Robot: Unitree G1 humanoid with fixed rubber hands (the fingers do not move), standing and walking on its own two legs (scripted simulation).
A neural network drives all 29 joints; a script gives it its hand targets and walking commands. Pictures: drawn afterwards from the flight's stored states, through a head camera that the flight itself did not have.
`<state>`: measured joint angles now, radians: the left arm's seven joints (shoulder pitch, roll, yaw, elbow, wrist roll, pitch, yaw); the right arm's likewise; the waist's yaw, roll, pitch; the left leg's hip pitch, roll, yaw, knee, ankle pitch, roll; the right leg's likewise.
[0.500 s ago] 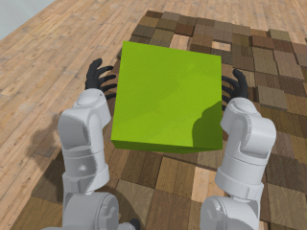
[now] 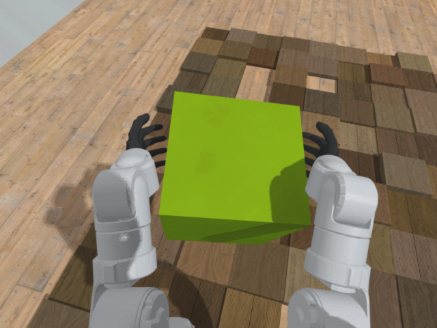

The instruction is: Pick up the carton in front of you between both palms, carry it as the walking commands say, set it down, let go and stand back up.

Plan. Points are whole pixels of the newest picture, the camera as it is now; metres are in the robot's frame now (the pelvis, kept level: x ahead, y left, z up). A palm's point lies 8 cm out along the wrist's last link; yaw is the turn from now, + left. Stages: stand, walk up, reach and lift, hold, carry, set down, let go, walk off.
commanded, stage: carry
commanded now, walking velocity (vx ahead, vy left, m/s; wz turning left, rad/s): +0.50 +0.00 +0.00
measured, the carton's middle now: (224, 181) +0.37 +0.03 +0.04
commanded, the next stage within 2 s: none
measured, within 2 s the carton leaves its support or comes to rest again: neither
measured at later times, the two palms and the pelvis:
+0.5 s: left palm (182, 50) +0.66 +0.16 +0.12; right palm (310, 65) +0.64 -0.13 +0.13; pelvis +0.35 +0.04 +0.03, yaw -2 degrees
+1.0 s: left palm out of the picture +1.04 +0.19 +0.17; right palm out of the picture +1.05 -0.11 +0.17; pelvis +0.69 +0.04 +0.00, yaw -2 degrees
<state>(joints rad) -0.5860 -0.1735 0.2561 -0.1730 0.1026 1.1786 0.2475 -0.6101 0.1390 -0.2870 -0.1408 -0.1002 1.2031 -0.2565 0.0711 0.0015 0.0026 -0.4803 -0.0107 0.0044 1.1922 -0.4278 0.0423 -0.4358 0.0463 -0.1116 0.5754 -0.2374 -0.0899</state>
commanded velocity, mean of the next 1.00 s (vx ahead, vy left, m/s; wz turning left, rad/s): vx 0.50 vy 0.00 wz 0.00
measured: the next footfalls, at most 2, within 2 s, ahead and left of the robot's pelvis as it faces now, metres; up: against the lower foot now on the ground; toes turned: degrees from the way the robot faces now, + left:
left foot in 0.26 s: +0.37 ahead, +0.13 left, +0.01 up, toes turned +3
right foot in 0.60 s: +0.56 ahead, -0.07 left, +0.01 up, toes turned -4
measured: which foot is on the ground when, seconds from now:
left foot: up 0.00-0.24, down 0.26-0.64, up 0.66-0.98, down 1.00-1.00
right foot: down 0.00-0.32, up 0.34-0.58, down 0.60-0.98, up 1.00-1.00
